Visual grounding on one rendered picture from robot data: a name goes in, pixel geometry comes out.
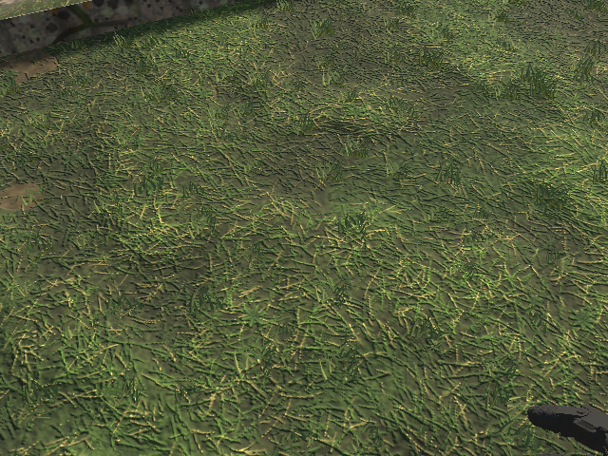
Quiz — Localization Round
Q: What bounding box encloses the right robot hand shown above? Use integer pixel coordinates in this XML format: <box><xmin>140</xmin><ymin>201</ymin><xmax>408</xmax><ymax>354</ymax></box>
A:
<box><xmin>527</xmin><ymin>405</ymin><xmax>608</xmax><ymax>456</ymax></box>

